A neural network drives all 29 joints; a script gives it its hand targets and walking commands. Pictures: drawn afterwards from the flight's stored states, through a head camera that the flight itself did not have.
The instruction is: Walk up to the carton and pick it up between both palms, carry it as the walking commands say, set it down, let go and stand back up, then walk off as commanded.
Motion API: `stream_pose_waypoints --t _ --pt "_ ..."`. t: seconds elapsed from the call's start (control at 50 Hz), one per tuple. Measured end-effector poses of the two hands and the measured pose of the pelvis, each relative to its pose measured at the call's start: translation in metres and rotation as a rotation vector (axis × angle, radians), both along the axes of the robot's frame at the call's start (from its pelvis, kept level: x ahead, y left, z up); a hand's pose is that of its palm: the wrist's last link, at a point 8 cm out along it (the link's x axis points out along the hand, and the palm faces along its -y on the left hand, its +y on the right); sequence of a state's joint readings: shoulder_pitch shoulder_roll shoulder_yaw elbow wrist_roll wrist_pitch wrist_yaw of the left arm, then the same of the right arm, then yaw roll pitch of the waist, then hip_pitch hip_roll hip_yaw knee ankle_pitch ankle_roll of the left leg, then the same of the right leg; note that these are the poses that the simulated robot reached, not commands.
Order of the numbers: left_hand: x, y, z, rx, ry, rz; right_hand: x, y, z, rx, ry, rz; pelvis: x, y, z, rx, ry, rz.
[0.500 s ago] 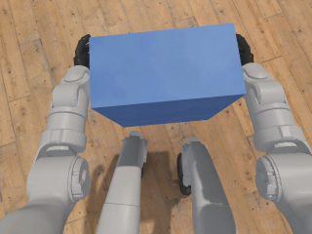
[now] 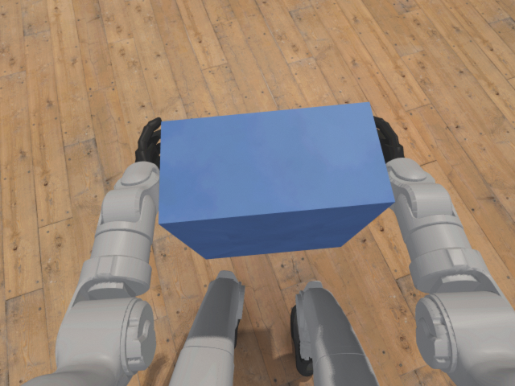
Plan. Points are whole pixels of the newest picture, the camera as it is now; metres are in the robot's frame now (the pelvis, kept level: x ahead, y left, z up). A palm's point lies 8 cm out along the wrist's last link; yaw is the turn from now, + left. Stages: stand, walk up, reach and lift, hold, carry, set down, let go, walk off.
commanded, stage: reach and lift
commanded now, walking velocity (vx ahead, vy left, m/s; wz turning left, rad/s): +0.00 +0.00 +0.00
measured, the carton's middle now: (270, 197) +0.40 +0.02 -0.07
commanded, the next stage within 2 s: none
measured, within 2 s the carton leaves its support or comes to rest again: neither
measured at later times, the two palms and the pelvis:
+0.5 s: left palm (118, 140) +0.41 +0.21 +0.08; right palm (415, 130) +0.43 -0.16 +0.09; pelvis +0.11 +0.01 +0.08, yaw -1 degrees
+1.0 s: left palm (100, 127) +0.40 +0.21 +0.14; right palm (447, 118) +0.41 -0.16 +0.14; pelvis +0.12 +0.00 +0.10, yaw -1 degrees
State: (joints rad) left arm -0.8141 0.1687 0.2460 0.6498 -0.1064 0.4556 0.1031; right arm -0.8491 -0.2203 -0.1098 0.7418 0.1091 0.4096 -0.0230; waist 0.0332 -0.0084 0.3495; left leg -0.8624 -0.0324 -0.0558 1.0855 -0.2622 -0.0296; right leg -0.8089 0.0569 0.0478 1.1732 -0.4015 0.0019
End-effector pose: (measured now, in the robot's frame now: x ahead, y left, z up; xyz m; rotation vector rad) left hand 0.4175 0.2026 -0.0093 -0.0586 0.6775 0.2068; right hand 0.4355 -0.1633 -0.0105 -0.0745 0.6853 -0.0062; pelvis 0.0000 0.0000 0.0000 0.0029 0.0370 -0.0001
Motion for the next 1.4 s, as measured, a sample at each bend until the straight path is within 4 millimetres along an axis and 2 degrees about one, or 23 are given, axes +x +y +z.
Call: stream_pose_waypoints --t 0.1,0.22,0.32,0.4,0.48,0.6,0.7,0.86,1.06,1.16,1.4 --pt "-0.002 0.0 0.042 -0.02 -0.012 0.001 -0.004 -0.002 0.039 0.034 -0.005 -0.01 0.023 0.0 0.013 0.0 0.103 -0.002" --pt "0.0 -0.001 0.079 -0.031 -0.017 -0.02 -0.005 -0.004 0.078 0.034 -0.009 -0.013 0.047 0.002 0.034 0.0 0.073 -0.009" --pt "0.005 0.002 0.09 -0.045 0.0 -0.028 -0.001 -0.001 0.093 0.026 0.005 -0.016 0.065 0.006 0.049 -0.002 0.027 -0.017" --pt "0.005 0.005 0.088 -0.055 0.034 -0.022 0.002 0.002 0.095 0.026 0.038 -0.019 0.082 0.008 0.063 -0.006 0.016 -0.021" --pt "-0.004 0.008 0.089 -0.069 0.031 0.007 -0.001 0.005 0.097 0.051 0.04 -0.031 0.101 0.009 0.077 -0.01 0.017 -0.025" --pt "-0.016 0.008 0.111 -0.066 -0.012 0.018 -0.01 0.005 0.115 0.099 0.0 -0.048 0.121 0.008 0.091 -0.01 -0.024 -0.027" --pt "-0.017 0.004 0.124 -0.076 -0.027 0.017 -0.012 0.0 0.131 0.102 -0.014 -0.052 0.124 0.005 0.094 -0.008 -0.082 -0.027" --pt "-0.02 0.002 0.132 -0.075 -0.024 0.014 -0.019 -0.002 0.134 0.104 -0.011 -0.056 0.12 0.001 0.095 -0.005 -0.145 -0.026" --pt "-0.022 0.004 0.15 -0.077 -0.054 0.006 -0.022 0.0 0.155 0.095 -0.041 -0.058 0.117 0.003 0.098 -0.009 -0.191 -0.024" --pt "-0.022 0.006 0.152 -0.079 -0.05 0.004 -0.025 0.002 0.155 0.093 -0.038 -0.058 0.114 0.005 0.098 -0.012 -0.207 -0.024" --pt "-0.019 0.008 0.143 -0.082 -0.014 0.005 -0.022 0.004 0.146 0.083 -0.002 -0.054 0.116 0.006 0.098 -0.016 -0.194 -0.018"
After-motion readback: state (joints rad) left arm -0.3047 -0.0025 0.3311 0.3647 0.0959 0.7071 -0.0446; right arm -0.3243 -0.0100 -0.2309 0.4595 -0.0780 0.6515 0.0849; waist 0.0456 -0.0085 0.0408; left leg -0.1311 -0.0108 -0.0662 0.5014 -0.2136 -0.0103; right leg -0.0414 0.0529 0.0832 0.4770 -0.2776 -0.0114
